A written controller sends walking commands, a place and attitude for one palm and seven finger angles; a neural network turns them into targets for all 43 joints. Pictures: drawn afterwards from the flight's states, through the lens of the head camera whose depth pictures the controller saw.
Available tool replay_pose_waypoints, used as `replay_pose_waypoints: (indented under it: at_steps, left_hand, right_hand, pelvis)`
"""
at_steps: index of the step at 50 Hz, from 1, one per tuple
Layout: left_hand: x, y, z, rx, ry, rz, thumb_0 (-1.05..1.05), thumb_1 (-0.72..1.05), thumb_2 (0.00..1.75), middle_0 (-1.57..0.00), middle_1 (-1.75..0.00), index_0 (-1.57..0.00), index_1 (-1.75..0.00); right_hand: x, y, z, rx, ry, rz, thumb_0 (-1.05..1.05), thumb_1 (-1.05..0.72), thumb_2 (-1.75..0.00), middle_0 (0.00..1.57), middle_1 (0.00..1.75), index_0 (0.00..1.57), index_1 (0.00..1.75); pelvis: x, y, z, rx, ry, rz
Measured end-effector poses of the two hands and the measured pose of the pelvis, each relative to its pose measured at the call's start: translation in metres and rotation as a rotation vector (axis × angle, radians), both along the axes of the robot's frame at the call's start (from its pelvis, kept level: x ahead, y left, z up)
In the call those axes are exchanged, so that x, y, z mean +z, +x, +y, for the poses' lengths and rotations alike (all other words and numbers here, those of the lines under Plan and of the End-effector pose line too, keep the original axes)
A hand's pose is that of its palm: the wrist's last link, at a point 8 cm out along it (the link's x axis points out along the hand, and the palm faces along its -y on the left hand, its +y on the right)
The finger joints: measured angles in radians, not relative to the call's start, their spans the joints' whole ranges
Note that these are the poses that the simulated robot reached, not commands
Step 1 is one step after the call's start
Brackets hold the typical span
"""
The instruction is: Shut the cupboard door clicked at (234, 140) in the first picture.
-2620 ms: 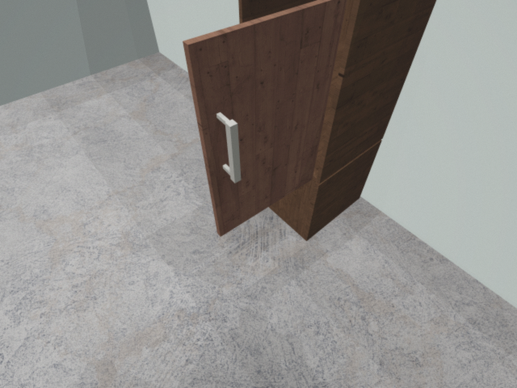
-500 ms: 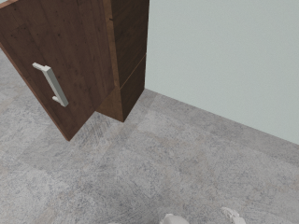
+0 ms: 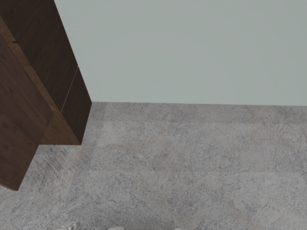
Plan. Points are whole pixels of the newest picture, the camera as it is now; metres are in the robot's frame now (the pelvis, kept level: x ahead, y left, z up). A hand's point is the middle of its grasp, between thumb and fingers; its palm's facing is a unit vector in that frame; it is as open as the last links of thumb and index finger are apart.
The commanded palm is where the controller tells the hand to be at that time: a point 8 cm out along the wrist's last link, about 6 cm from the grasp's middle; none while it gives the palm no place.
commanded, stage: walk to a spot facing it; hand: left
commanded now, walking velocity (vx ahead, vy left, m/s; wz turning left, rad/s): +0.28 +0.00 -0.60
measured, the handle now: out of the picture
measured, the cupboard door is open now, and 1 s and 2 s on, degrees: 87 87 87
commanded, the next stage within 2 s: turn to face it in 1.30 s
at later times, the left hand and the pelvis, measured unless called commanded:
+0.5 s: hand (134, 183) +0.27 +0.07 -0.15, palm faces -0.31 -0.92 -0.23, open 7.4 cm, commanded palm none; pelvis +0.10 -0.07 +0.00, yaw -17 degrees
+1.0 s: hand (154, 141) +0.43 +0.01 -0.16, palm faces -0.42 -0.89 -0.17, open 7.4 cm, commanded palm none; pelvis +0.29 -0.13 +0.01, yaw -28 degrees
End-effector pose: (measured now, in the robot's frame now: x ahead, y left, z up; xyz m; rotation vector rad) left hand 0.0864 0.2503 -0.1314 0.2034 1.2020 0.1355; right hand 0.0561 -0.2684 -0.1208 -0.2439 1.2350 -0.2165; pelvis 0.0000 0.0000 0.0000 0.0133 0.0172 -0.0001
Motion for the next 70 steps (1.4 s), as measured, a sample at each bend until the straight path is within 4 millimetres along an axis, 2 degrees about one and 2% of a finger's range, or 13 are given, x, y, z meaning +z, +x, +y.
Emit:
replay_pose_waypoints:
  at_steps: [4, 10, 17, 20, 23, 28, 39, 42, 46, 52, 58, 62, 70]
  left_hand:
    - [-0.005, 0.02, -0.003, -0.047, -0.043, 0.009, 0.01, 0.9, 0.9, -0.2, -0.3, -0.2, -0.3]
    - [0.011, 0.077, -0.024, -0.137, -0.07, -0.042, 0.01, 0.91, 0.9, -0.2, -0.3, -0.2, -0.3]
    - [0.013, 0.166, -0.086, -0.319, -0.051, -0.087, 0.01, 0.91, 0.9, -0.2, -0.3, -0.2, -0.29]
    - [0.006, 0.196, -0.111, -0.345, -0.035, -0.163, 0.01, 0.91, 0.9, -0.2, -0.3, -0.2, -0.3]
    - [0.008, 0.197, -0.124, -0.343, -0.022, -0.139, 0.01, 0.91, 0.9, -0.2, -0.3, -0.2, -0.3]
    - [0.008, 0.184, -0.134, -0.342, -0.023, -0.01, 0.01, 0.91, 0.9, -0.2, -0.3, -0.2, -0.3]
    - [-0.016, 0.201, -0.114, -0.261, -0.028, 0.185, 0.01, 0.91, 0.9, -0.2, -0.3, -0.2, -0.3]
    - [-0.017, 0.23, -0.118, -0.301, -0.015, 0.212, 0.01, 0.91, 0.9, -0.2, -0.3, -0.2, -0.3]
    - [-0.007, 0.291, -0.144, -0.351, -0.023, 0.156, 0.01, 0.91, 0.9, -0.2, -0.3, -0.2, -0.29]
    - [0.008, 0.392, -0.215, -0.477, -0.041, 0.039, 0.01, 0.91, 0.9, -0.19, -0.3, -0.19, -0.29]
    - [0.002, 0.477, -0.297, -0.567, -0.031, -0.094, 0.01, 0.91, 0.9, -0.19, -0.3, -0.2, -0.29]
    - [0.007, 0.489, -0.323, -0.543, -0.031, -0.083, 0.01, 0.91, 0.9, -0.2, -0.3, -0.2, -0.29]
    - [0.002, 0.493, -0.329, -0.472, -0.014, 0.065, 0.0, 0.94, 0.9, -0.2, -0.3, -0.2, -0.3]
  right_hand:
    - [0.002, -0.022, 0.011, -0.037, -0.009, -0.008, 0.0, -0.91, -0.9, 0.2, 0.3, 0.2, 0.3]
    - [0.011, -0.071, 0.022, -0.139, 0.037, 0.118, 0.0, -0.91, -0.9, 0.2, 0.3, 0.2, 0.3]
    - [-0.006, -0.114, 0.016, -0.321, 0.111, 0.233, 0.0, -0.9, -0.9, 0.2, 0.3, 0.2, 0.3]
    - [-0.025, -0.116, 0.002, -0.366, 0.142, 0.281, 0.01, -0.9, -0.9, 0.2, 0.3, 0.2, 0.3]
    - [-0.027, -0.085, -0.019, -0.382, 0.132, 0.248, 0.01, -0.91, -0.9, 0.2, 0.3, 0.2, 0.3]
    - [-0.01, 0.001, -0.054, -0.373, 0.098, 0.058, 0.01, -0.91, -0.9, 0.2, 0.3, 0.2, 0.3]
    - [0.007, 0.178, -0.087, -0.284, 0.017, -0.205, 0.0, -0.91, -0.9, 0.2, 0.3, 0.2, 0.3]
    - [0.008, 0.189, -0.086, -0.309, 0.015, -0.208, 0.0, -0.91, -0.9, 0.2, 0.3, 0.2, 0.3]
    - [0.006, 0.173, -0.078, -0.381, 0.053, -0.107, 0.0, -0.91, -0.9, 0.2, 0.3, 0.2, 0.3]
    - [-0.002, 0.124, -0.082, -0.527, 0.109, 0.104, 0.0, -0.93, -0.9, 0.2, 0.3, 0.2, 0.3]
    - [-0.024, 0.095, -0.096, -0.633, 0.197, 0.289, 0.0, -0.92, -0.9, 0.2, 0.3, 0.2, 0.3]
    - [-0.019, 0.128, -0.127, -0.644, 0.197, 0.289, 0.01, -0.92, -0.9, 0.2, 0.3, 0.2, 0.3]
    - [-0.006, 0.27, -0.202, -0.569, 0.152, 0.064, 0.01, -0.91, -0.9, 0.2, 0.3, 0.2, 0.3]
  pelvis:
    - [-0.001, 0.009, 0.006, -0.049, -0.031, 0.007]
    - [0.013, 0.032, -0.006, -0.127, -0.037, 0.015]
    - [0.002, 0.064, -0.04, -0.235, -0.023, 0.01]
    - [-0.014, 0.077, -0.059, -0.261, -0.004, -0.007]
    - [-0.009, 0.089, -0.068, -0.281, -0.016, -0.02]
    - [0.007, 0.117, -0.081, -0.325, -0.012, -0.002]
    - [-0.002, 0.216, -0.091, -0.406, -0.032, 0.006]
    - [-0.001, 0.237, -0.097, -0.436, -0.016, -0.005]
    - [0.009, 0.264, -0.112, -0.46, -0.012, 0.0]
    - [0.012, 0.305, -0.146, -0.508, -0.008, 0.008]
    - [-0.009, 0.343, -0.202, -0.528, 0.007, -0.01]
    - [0.0, 0.368, -0.227, -0.52, -0.01, -0.019]
    - [0.013, 0.429, -0.267, -0.506, -0.019, 0.0]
